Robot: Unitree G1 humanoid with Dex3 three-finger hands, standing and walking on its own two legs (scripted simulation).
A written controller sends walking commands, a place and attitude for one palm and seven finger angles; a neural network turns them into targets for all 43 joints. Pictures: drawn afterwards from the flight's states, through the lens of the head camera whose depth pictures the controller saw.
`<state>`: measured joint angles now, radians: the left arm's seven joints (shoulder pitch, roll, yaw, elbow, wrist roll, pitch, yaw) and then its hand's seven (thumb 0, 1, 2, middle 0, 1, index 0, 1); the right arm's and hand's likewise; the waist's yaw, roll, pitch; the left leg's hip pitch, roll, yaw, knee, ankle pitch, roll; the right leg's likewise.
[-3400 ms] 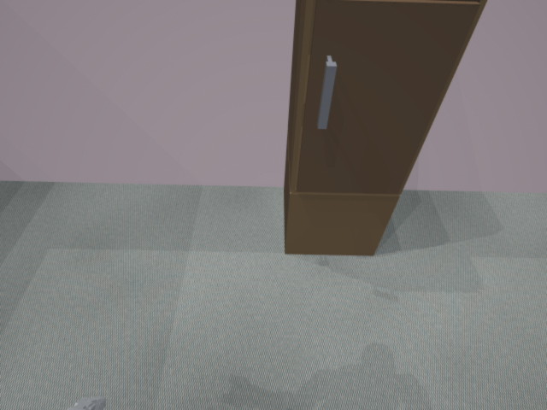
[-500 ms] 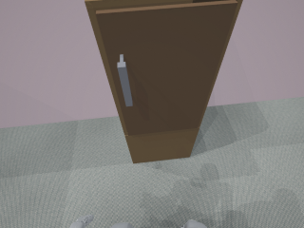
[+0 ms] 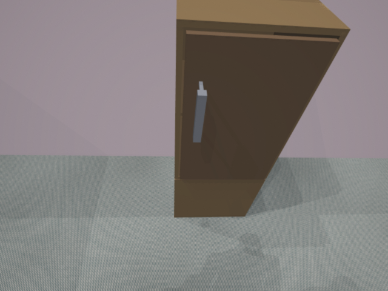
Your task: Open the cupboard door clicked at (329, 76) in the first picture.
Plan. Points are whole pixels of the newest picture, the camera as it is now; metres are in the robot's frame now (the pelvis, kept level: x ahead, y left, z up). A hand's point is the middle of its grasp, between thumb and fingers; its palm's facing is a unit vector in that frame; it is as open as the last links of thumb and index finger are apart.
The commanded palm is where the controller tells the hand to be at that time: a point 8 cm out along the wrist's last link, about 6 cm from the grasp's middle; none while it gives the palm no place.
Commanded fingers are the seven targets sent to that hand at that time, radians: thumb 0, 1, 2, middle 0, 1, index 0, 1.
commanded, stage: come to a stop and stand still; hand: left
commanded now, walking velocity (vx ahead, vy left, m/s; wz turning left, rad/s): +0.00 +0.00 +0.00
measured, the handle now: (198, 113) +0.55 +0.03 +0.04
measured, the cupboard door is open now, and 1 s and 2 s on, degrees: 0 0 0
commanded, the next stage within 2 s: look again from close up in 0.12 s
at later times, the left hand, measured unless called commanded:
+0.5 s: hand out of the picture -0.04 +0.16 -0.18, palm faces +0.00 -0.98 -0.21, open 7.3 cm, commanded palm none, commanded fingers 0.00 0.90 0.90 -0.20 -0.30 -0.20 -0.30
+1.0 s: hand out of the picture -0.02 +0.13 -0.19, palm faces +0.00 -0.99 -0.16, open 7.3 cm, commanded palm none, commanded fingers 0.00 0.90 0.90 -0.20 -0.30 -0.20 -0.30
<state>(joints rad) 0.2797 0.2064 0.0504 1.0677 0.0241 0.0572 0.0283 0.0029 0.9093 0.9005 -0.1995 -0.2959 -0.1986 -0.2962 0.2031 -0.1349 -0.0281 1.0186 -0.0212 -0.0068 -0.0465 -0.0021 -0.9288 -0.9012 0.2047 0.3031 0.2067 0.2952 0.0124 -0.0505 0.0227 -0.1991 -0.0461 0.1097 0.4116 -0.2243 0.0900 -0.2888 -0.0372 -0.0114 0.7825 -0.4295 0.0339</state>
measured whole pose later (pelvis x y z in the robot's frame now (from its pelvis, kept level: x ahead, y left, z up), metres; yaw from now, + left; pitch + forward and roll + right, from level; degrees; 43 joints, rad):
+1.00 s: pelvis -0.01 -0.03 -0.01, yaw +0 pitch +0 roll +1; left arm 0.32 0.14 -0.01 1.10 0.03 -0.01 0.03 0.00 0.91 0.90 -0.20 -0.30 -0.20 -0.30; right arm 0.27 -0.14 0.00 1.12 -0.02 -0.02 -0.03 0.01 -0.92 -0.90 0.20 0.30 0.20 0.29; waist -0.01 -0.04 0.00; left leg -0.25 -0.01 0.11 0.49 -0.25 0.04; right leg -0.17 0.00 -0.04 0.51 -0.35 -0.03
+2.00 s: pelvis +0.06 -0.20 -0.01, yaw +6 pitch +1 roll -2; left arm 0.27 0.16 0.02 0.99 0.03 0.01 0.03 0.00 0.91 0.90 -0.20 -0.30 -0.20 -0.30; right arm 0.19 -0.19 -0.04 1.00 -0.02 0.00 -0.03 0.00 -0.92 -0.90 0.20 0.30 0.20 0.29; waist 0.01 0.00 0.04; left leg -0.30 0.00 0.09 0.61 -0.31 0.01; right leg -0.28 0.03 -0.09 0.57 -0.31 -0.03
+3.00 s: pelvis +0.03 -0.18 +0.00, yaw +6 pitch -3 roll -1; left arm 0.27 0.23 -0.01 1.03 0.02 0.00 0.03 0.00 0.91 0.90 -0.20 -0.30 -0.20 -0.30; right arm 0.25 -0.23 -0.01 1.07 -0.02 -0.01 -0.01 0.00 -0.91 -0.90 0.20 0.30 0.21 0.30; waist 0.00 -0.03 0.00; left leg -0.16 -0.07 0.11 0.39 -0.18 0.11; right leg -0.17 -0.03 -0.07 0.41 -0.18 0.01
